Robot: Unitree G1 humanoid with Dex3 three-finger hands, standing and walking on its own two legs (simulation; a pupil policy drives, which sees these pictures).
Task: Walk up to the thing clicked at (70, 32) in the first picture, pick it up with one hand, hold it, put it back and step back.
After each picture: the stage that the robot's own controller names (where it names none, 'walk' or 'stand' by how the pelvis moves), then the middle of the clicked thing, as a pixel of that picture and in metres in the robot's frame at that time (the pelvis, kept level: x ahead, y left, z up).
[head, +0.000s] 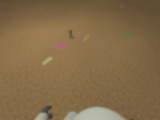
stand; (70, 33) +1.86 +0.53 -0.65
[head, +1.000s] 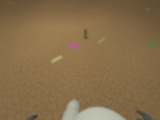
walk; (85, 33) +1.76 +0.24 -0.63
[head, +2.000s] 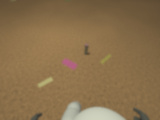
walk; (86, 49) +1.18 +0.14 -0.63
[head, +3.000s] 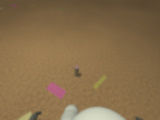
walk; (76, 71) +0.73 +0.19 -0.63
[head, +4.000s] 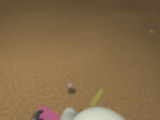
walk; (70, 88) +0.46 +0.19 -0.64
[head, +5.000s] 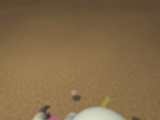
stand; (74, 95) +0.39 +0.18 -0.65
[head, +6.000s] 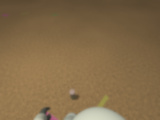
stand; (72, 94) +0.38 +0.19 -0.66
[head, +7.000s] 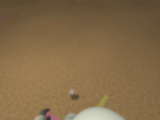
stand; (72, 94) +0.39 +0.20 -0.66
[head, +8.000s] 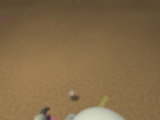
stand; (72, 96) +0.38 +0.20 -0.66
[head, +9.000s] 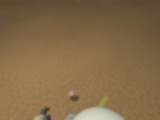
go down; (72, 96) +0.37 +0.21 -0.66
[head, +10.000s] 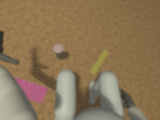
go down; (59, 53) +0.46 +0.22 -0.28
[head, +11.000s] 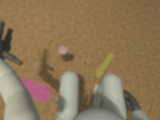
approach; (64, 54) +0.47 +0.21 -0.27
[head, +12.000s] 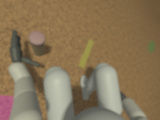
close in; (38, 46) +0.46 +0.25 -0.17
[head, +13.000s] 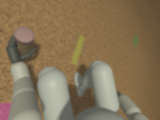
close; (25, 44) +0.46 +0.27 -0.17
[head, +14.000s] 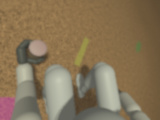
lift; (36, 52) +0.40 +0.25 -0.17
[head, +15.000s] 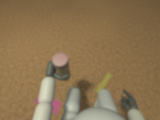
lift; (63, 69) +0.32 +0.18 +0.03
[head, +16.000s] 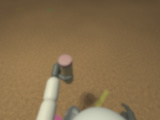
hold; (67, 71) +0.32 +0.16 +0.06
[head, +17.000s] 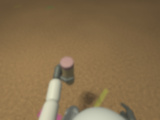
hold; (68, 73) +0.31 +0.15 +0.04
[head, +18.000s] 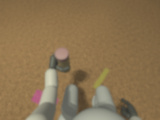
crouch; (64, 62) +0.39 +0.17 -0.03
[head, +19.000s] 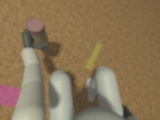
lower; (41, 39) +0.50 +0.24 -0.08
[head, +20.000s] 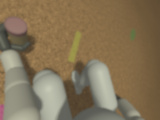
lower; (19, 38) +0.49 +0.26 -0.17
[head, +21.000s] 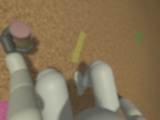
lower; (23, 41) +0.47 +0.27 -0.17
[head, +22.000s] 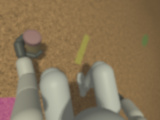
lower; (33, 47) +0.44 +0.24 -0.17
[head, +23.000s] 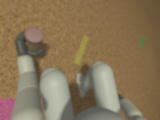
lower; (34, 45) +0.46 +0.24 -0.15
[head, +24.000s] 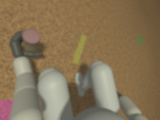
open; (31, 46) +0.45 +0.24 -0.17
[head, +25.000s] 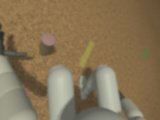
stand; (45, 46) +0.44 +0.23 -0.19
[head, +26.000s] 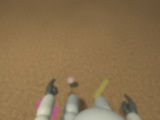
stand; (71, 82) +0.39 +0.17 -0.53
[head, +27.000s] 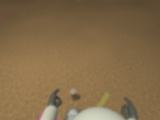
stand; (73, 94) +0.39 +0.17 -0.60
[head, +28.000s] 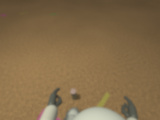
stand; (73, 94) +0.39 +0.17 -0.60
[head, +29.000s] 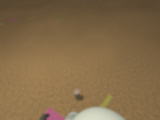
stand; (77, 95) +0.41 +0.16 -0.65
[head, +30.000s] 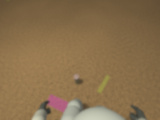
walk; (76, 79) +0.47 +0.16 -0.62
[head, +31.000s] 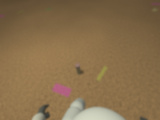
walk; (78, 69) +0.73 +0.24 -0.64
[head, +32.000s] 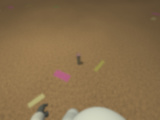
stand; (78, 59) +0.98 +0.20 -0.64
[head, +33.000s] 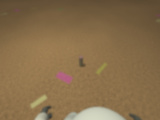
stand; (81, 61) +0.97 +0.18 -0.66
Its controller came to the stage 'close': yes
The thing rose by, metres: 0.69
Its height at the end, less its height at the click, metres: +0.00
